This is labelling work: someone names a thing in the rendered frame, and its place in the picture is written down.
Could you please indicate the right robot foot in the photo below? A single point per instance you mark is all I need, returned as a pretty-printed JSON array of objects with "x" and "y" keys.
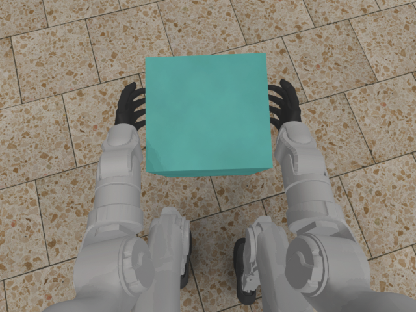
[{"x": 245, "y": 297}]

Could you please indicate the left robot hand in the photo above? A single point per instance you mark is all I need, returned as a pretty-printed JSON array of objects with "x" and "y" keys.
[{"x": 126, "y": 106}]

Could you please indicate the left robot upper arm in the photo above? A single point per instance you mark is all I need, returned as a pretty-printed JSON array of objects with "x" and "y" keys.
[{"x": 109, "y": 276}]

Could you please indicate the robot right thigh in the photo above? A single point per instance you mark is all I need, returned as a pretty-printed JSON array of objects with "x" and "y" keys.
[{"x": 266, "y": 248}]

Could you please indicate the right robot forearm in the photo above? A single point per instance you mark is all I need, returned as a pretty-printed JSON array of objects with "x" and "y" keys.
[{"x": 312, "y": 208}]

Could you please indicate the left robot forearm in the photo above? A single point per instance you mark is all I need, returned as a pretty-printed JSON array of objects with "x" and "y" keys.
[{"x": 117, "y": 211}]

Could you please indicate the right robot upper arm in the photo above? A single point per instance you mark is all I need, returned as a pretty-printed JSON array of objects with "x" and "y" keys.
[{"x": 333, "y": 275}]

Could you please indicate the right robot hand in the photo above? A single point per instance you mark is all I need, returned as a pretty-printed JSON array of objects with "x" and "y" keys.
[{"x": 289, "y": 105}]

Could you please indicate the carton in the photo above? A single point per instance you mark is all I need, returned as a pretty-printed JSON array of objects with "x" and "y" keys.
[{"x": 207, "y": 115}]

